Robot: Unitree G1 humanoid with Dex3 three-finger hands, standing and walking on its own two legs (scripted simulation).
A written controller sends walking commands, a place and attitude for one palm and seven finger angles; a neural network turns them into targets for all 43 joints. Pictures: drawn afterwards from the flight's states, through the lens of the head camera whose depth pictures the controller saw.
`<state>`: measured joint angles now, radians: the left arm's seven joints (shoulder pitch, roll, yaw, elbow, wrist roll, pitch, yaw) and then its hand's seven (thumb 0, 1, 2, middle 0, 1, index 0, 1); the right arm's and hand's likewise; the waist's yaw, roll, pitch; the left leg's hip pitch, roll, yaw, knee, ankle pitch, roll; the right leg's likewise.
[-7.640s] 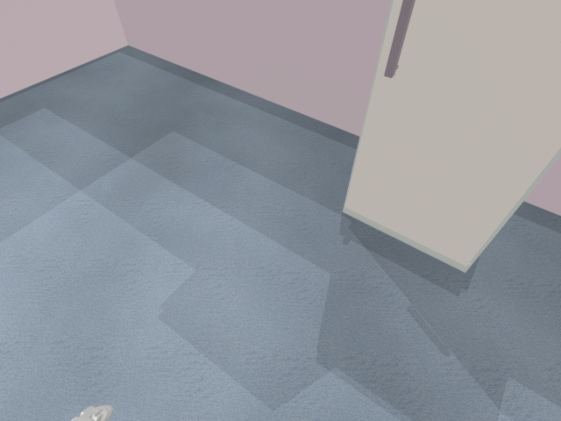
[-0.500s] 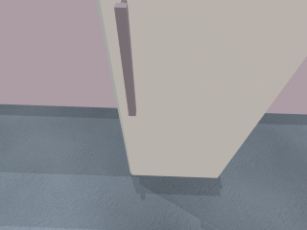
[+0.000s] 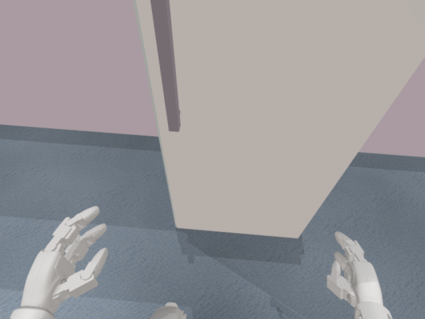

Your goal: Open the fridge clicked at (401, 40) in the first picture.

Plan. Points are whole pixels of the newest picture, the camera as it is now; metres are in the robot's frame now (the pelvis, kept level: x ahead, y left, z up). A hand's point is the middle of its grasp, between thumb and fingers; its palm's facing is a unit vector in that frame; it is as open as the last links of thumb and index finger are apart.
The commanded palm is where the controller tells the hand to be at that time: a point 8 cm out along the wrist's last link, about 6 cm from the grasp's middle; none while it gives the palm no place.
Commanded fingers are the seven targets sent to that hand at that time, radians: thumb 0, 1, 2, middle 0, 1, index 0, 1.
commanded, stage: raise the hand to about handle height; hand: left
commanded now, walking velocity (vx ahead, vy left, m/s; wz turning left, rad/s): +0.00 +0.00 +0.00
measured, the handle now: (169, 56) +0.54 +0.13 +0.22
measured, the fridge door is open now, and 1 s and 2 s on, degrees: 0 0 0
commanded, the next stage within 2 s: move the hooked fingers beside the handle in 1.68 s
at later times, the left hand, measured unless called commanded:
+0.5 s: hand (58, 220) +0.24 +0.26 +0.10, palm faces +0.00 -1.00 -0.05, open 11.6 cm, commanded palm +0.21 +0.31 +0.12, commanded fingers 0.00 -0.20 0.43 -0.28 -1.00 -0.28 -1.00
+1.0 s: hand (6, 177) +0.26 +0.31 +0.18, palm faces +0.04 -1.00 -0.07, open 13.8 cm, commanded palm +0.23 +0.36 +0.19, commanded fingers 0.00 -0.50 0.30 -0.30 -1.20 -0.30 -1.20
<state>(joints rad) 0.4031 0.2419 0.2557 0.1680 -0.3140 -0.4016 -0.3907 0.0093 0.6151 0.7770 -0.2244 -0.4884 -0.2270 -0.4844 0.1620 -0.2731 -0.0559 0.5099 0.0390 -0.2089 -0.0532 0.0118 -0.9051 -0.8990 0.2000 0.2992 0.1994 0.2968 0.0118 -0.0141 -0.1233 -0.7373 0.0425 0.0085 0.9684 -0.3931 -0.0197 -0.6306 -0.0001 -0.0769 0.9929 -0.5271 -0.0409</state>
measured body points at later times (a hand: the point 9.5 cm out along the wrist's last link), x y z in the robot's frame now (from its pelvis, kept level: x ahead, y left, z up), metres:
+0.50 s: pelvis +0.01 +0.02 +0.03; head +0.04 +0.02 +0.48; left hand +0.23 +0.31 +0.11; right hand +0.15 -0.23 -0.06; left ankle +0.05 +0.13 -0.68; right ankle -0.01 -0.09 -0.68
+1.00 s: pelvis +0.01 +0.04 +0.05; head +0.00 +0.04 +0.50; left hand +0.25 +0.36 +0.19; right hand +0.21 -0.16 -0.01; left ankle +0.05 +0.13 -0.68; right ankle -0.01 -0.09 -0.68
